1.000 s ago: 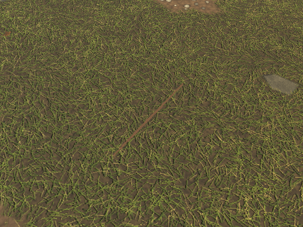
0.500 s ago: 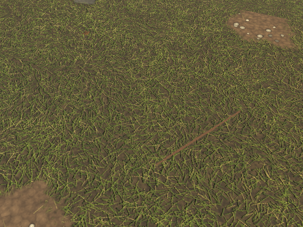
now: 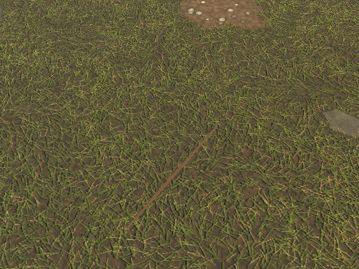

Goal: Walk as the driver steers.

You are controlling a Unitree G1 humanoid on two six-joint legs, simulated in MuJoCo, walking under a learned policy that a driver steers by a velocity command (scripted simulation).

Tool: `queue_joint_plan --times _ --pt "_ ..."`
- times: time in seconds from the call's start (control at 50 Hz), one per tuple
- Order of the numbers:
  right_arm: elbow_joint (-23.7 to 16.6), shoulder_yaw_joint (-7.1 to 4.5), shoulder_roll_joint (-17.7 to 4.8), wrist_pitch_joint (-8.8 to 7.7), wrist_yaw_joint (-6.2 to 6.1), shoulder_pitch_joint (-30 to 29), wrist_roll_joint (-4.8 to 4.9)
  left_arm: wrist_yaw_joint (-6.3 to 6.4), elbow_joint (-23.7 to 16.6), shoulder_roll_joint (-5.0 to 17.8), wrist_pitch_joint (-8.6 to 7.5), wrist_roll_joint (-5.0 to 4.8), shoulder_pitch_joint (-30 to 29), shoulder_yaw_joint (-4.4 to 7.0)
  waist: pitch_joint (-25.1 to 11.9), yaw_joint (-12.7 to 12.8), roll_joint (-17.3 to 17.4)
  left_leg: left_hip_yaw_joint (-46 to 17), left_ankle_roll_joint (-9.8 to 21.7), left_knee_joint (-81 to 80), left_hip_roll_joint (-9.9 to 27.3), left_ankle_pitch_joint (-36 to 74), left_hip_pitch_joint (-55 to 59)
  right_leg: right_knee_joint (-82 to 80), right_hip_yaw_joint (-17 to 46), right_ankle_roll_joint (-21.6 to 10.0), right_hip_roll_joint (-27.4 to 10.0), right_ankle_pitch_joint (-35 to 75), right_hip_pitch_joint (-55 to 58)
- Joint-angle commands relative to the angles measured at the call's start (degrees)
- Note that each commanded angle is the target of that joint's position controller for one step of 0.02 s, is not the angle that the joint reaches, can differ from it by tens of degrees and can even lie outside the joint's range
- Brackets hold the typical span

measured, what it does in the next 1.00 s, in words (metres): walks ahead: left foot, then right foot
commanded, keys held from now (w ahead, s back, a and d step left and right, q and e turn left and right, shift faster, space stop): w+e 0.32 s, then w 0.30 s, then w+q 0.38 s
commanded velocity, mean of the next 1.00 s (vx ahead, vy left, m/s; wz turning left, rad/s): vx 0.49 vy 0.00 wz -0.19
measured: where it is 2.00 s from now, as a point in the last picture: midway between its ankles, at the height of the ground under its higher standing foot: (193, 126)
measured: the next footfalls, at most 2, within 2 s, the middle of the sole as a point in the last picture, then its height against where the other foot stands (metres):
left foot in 0.44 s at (169, 262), level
right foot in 0.92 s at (248, 210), level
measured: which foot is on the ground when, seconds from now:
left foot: up 0.00-0.42, down 0.44-0.94, up 0.96-1.00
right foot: down 0.00-0.46, up 0.48-0.90, down 0.92-1.00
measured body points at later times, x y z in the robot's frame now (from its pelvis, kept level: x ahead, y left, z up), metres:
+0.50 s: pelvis +0.30 +0.00 +0.01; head +0.33 -0.01 +0.46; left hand +0.40 +0.28 -0.11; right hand +0.45 -0.29 -0.06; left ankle +0.42 +0.08 -0.71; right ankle +0.10 -0.08 -0.67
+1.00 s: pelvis +0.55 -0.11 +0.01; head +0.58 -0.12 +0.46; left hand +0.81 +0.09 -0.05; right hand +0.51 -0.39 -0.11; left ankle +0.45 +0.06 -0.65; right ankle +0.61 -0.23 -0.71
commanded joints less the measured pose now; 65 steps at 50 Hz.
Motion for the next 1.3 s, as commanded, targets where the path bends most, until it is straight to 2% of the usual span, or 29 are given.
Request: queue_joint_plan --times 0.02,0.04,0.06,0.1,0.14,0.26,0.32,0.4,0.44,0.46,0.48,0.5,0.52,0.54,0.56,0.62,0.72,0.82,0.86,0.9,0.92,0.94,0.96,0.98,1.02,1.04,1.08,1.14,1.3 --pt "-9.04 -0.52 -7.64 -4.63 0.95 -5.8 2.14 0.61 -0.75 10.4 -1.31 0.64 15.77 2.8 -12.57 8.13 -7.85 -8.17 3.23 25.38 -1.75 2.26 -39.07 -24.61 39.86 -13.29 -18.56 -18.92 41.26" --pt "-8.98 -0.41 -7.17 -5.13 0.62 -6.66 0.95 0.68 -1.23 9.32 -1.39 0.83 12.13 2.42 -8.26 5.81 -2.49 -7.68 3.95 20.3 0.75 6.59 -37.09 -24.17 33.52 -11.65 -16.17 -12.92 33.18" --pt "-8.52 -0.84 -7.4 -4.9 0.3 -6.55 -0.35 0.84 -2.15 7.36 -1.43 1.34 8.87 1.76 -6.22 3.77 -2.69 -7.98 4.03 15.42 2.49 9.83 -33.32 -24.68 28.49 -10.62 -13.86 -6.89 26.98" --pt "-8.06 -0.94 -6.63 -3.66 0.53 -4.72 -0.99 1.29 -3.72 6.91 -1.45 1.93 5.83 1.55 -4.92 1.51 -4.69 -7.58 3.03 12.42 2.65 13.36 -28.91 -27.19 24.79 -11.27 -11.42 -0.62 20.46" --pt "-7.98 -0.77 -5.71 -2.62 0.48 -4.93 -1.45 1.85 -3.33 7.3 -1.77 1.41 6.23 1.65 -3.65 0.93 -3.71 -6.53 1.13 8.27 1.97 16.37 -28.64 -28.33 20.97 -11.83 -10.18 4.95 17.21" --pt "-11.09 0.63 -2.56 -3.22 1.03 -18.29 -1.05 3.44 -0.69 8.79 -1.18 0.37 11.2 2.24 -0.63 5.47 -4.4 -5.3 -1.53 -16.32 -2.46 33.87 -25.56 -27.03 16.42 -8.16 -6.34 6.02 15.16" --pt "-12.13 0.5 -3.48 -4.02 1.97 -22.31 -0.26 3.72 0.7 8.87 -0.6 -0.17 14.11 2.46 -0.41 6.72 -4.5 -6.44 -0.81 -21.89 -3.82 34.58 -23.73 -24.11 19.96 -7.83 -7.85 5.27 18.41" --pt "-11.19 -0.26 -5.52 -4.84 2.84 -19.44 -0.25 4.05 1.88 7.91 0.27 0.5 15.02 2.43 -1.58 5.1 -7.01 -6.31 2.48 -24.78 -3.68 27.97 -20.68 -18.16 23.48 -6.37 -11.35 12.66 26.62" --pt "-9.05 -1.77 -8.17 -5.26 2.22 -9.93 -0.75 3.61 1.5 6.37 0.51 0.87 13.89 1.81 -7.6 -0.15 -6.76 -4.31 6.3 -27.33 -4.03 26.82 -5.74 -6.6 20.65 -4.04 -7.31 25.99 26.05" --pt "-8.33 -2.4 -11.01 -5.22 1.78 -0.74 -1.61 3.5 0.2 4.0 0.5 1.78 13.95 0.67 -17.03 -4.0 -2.18 -13.84 10.43 -24.64 4.78 25.35 10.61 8.73 17.46 -2.05 -3.82 17.75 18.4" --pt "-5.27 -3.7 -14.97 -4.49 2.23 5.0 -1.49 3.33 0.29 -0.46 -0.18 0.27 23.37 -0.59 -24.16 -0.54 17.05 -40.7 20.28 -28.92 16.68 12.66 30.59 28.9 11.79 2.73 5.65 -14.69 -3.61" --pt "-5.12 -2.42 -9.38 -4.32 2.66 5.48 0.21 3.43 1.13 4.29 -0.61 -0.47 21.79 -0.14 -21.1 -2.32 13.34 -48.22 19.32 -34.41 17.58 0.3 29.4 35.39 14.58 2.92 3.09 -20.88 -11.25" --pt "-5.52 -1.53 -6.5 -4.02 2.39 2.05 0.33 3.33 -0.06 7.65 -0.77 -0.71 14.3 0.78 -12.45 -3.59 7.21 -39.46 16.95 -35.37 15.48 0.5 22.13 36.92 13.9 2.86 0.67 -16.14 -13.73" --pt "-6.02 -1.09 -5.92 -3.57 2.24 -1.26 -0.41 3.42 -1.44 7.29 -0.98 -0.01 9.46 0.61 -7.8 -2.7 2.44 -32.61 15.57 -36.21 13.08 6.78 14.74 35.27 11.22 2.86 -1.61 -12.29 -12.77" --pt "-5.71 -0.71 -5.01 -3.3 2.16 -3.06 -0.77 3.2 -2.41 6.58 -1.38 0.91 6.64 0.65 -3.89 -1.61 1.49 -28.1 15.71 -37.62 11.13 13.51 8.84 31.7 10.24 3.03 -3.26 -9.62 -12.37" --pt "-4.84 -0.07 -3.66 -3.57 1.97 -3.78 -0.74 2.53 -2.0 3.51 -1.23 0.86 8.53 0.18 -3.71 1.37 5.16 -20.47 15.65 -40.79 7.55 23.11 3.0 24.52 7.87 3.65 -6.05 -7.01 -7.23" --pt "-2.89 -1.06 -7.72 -2.68 1.24 -1.67 0.66 2.12 -4.86 0.25 -2.18 1.93 -0.38 -1.47 -1.22 -0.19 3.7 -14.64 16.24 -43.43 5.42 28.66 -1.81 4.49 4.75 6.03 -5.68 3.09 -4.65" --pt "-0.81 -1.33 -8.76 -1.28 0.69 3.38 1.37 1.05 -6.43 1.94 -3.37 0.98 -7.72 -0.92 -0.98 -2.14 4.22 -15.38 13.81 -40.4 5.82 26.6 -1.37 -7.68 5.03 6.44 -2.39 12.8 2.85" --pt "-0.63 -1.57 -9.24 -0.8 0.39 3.58 1.4 0.96 -6.54 3.58 -3.77 0.82 -7.3 -0.16 -1.31 -0.77 5.0 -17.84 12.45 -37.89 7.05 24.7 0.34 -10.3 5.73 5.27 -2.28 10.58 6.01" --pt "-0.76 -1.34 -8.46 -0.37 0.24 3.03 1.06 1.43 -4.66 5.78 -3.97 0.98 -0.63 1.21 -4.25 3.35 4.88 -16.96 10.3 -30.64 4.91 28.83 -1.16 -13.27 4.5 3.04 -1.85 7.99 16.94" --pt "-1.46 -0.45 -6.04 -0.46 0.38 2.58 0.42 1.99 -3.55 8.19 -4.03 1.66 6.53 2.28 -9.63 7.03 3.21 -14.75 8.35 -19.62 1.56 27.01 -5.84 -12.39 7.64 0.65 -6.26 7.18 28.42" --pt "-3.04 1.08 -1.25 -0.83 0.34 5.18 -1.23 2.5 -2.84 12.62 -3.48 2.23 15.08 3.32 -19.1 8.69 -7.91 -9.64 5.47 -0.67 -4.18 8.16 -17.98 -10.41 20.8 -3.42 -18.83 6.05 45.2" --pt "-4.45 1.52 -0.15 -1.44 0.26 10.14 1.32 1.96 -1.42 13.5 -2.67 2.28 16.8 3.52 -23.18 6.4 -22.34 -8.56 3.94 13.84 -7.19 -7.49 -32.69 -19.84 44.2 -10.03 -26.46 -11.24 51.24" --pt "-3.37 -0.08 -6.15 -1.24 0.04 6.85 2.54 1.79 -1.71 8.25 -2.65 1.7 14.12 2.3 -15.28 7.1 -12.45 -11.25 3.72 19.88 -3.65 -3.54 -37.11 -22.79 41.56 -8.46 -24.14 -19.49 44.95" --pt "-4.3 -0.64 -6.67 -0.4 0.1 0.66 1.71 1.63 -1.73 3.98 -2.83 1.9 7.76 0.86 -5.86 5.01 -5.3 -9.45 3.39 18.78 0.05 5.63 -35.44 -24.55 26.07 -6.08 -19.56 -7.94 32.06" --pt "-4.62 -0.8 -5.8 0.04 0.24 0.04 1.18 1.59 -1.3 2.63 -3.02 2.25 5.4 0.63 -3.95 3.47 -6.19 -9.63 3.16 16.26 1.52 8.3 -33.7 -25.9 21.31 -5.96 -17.75 -2.89 27.98" --pt "-4.76 -0.62 -3.7 1.04 0.7 0.16 1.28 1.77 -0.44 2.37 -3.67 2.42 3.63 0.9 -2.55 1.96 -7.32 -8.78 2.67 14.44 2.76 11.21 -30.07 -28.7 14.16 -5.74 -15.87 3.79 23.2" --pt "-6.66 -0.3 -2.36 1.72 0.9 -2.97 0.81 2.16 1.28 4.24 -4.35 2.18 4.26 1.77 -1.1 1.77 -4.49 -8.86 1.72 9.29 3.21 15.97 -32.46 -30.75 8.09 -6.9 -16.51 11.14 22.97" --pt "-11.75 0.8 -1.37 1.04 3.59 -16.1 0.84 2.92 4.79 8.64 -2.76 1.05 8.51 3.08 2.29 6.01 -2.24 -3.04 3.83 -12.62 1.55 28.19 -30.45 -30.82 -4.2 -4.64 -16.58 15.26 28.91"
Velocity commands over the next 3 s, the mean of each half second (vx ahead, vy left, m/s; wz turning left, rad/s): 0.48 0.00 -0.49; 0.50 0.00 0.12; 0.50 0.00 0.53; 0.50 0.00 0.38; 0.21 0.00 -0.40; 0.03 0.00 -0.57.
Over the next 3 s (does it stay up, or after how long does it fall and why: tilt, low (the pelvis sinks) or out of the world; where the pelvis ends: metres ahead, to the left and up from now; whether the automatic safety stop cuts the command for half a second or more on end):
stays up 1.27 -0.03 0.03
